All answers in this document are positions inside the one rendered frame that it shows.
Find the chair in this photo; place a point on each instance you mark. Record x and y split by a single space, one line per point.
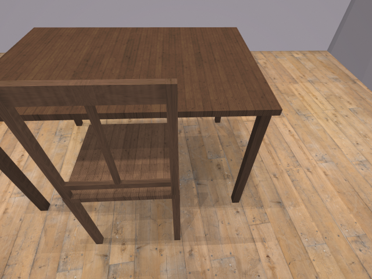
116 162

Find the table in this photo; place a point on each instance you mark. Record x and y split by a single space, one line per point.
217 76

